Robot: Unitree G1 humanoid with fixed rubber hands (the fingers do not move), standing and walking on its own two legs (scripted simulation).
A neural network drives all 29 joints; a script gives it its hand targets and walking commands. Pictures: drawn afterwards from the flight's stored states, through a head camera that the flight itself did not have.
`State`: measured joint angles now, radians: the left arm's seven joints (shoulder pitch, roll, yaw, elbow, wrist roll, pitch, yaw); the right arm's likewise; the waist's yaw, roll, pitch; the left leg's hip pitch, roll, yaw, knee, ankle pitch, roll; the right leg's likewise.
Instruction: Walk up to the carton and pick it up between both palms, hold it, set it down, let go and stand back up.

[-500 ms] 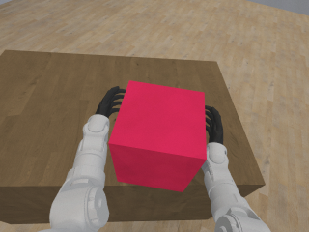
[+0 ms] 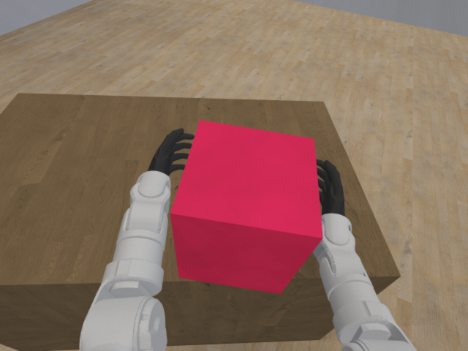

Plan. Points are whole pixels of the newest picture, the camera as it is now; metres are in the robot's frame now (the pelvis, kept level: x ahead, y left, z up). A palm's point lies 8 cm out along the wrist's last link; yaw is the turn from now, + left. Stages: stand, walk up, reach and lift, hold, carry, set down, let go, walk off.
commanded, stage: reach and lift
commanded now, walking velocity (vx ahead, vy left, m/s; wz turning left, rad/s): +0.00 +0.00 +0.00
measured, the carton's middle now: (242, 212) +0.36 -0.02 +0.02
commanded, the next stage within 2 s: hold in 1.98 s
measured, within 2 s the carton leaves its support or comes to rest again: neither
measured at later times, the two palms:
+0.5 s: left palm (148, 157) +0.38 +0.14 +0.15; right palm (332, 178) +0.36 -0.16 +0.12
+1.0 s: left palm (131, 148) +0.36 +0.16 +0.19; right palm (335, 162) +0.35 -0.15 +0.17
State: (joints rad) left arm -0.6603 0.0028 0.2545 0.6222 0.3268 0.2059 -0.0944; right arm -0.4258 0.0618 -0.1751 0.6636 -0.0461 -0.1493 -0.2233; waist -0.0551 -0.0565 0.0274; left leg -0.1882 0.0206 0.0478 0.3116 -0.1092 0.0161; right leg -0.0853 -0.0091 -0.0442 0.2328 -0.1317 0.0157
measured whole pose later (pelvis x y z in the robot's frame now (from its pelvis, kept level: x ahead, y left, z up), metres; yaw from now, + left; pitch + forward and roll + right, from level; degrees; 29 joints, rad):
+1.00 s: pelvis -0.01 -0.01 +0.00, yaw +2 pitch -9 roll +0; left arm -0.68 0.00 0.32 0.23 0.36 0.64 -0.10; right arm -0.63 0.00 -0.08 0.57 0.07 0.18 -0.17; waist -0.08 -0.08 0.06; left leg -0.04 0.01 0.02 0.30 -0.10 0.01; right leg 0.05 -0.02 -0.08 0.27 -0.17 0.00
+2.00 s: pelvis -0.01 -0.01 +0.00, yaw +1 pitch -8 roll -1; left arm -0.77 0.02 0.32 0.24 0.35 0.78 -0.06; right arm -0.79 -0.06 -0.06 0.63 0.19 0.32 -0.17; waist -0.08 -0.07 0.00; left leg -0.05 0.02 0.04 0.30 -0.10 0.00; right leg 0.03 -0.01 -0.05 0.27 -0.15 0.00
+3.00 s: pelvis -0.01 -0.01 +0.00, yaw +0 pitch -8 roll -1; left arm -0.78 0.02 0.34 0.20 0.33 0.85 -0.06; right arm -0.83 -0.10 -0.01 0.58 0.27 0.47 -0.22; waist -0.09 -0.03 -0.04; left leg -0.05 0.03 0.03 0.32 -0.12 0.00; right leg 0.04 0.01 -0.04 0.26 -0.16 -0.01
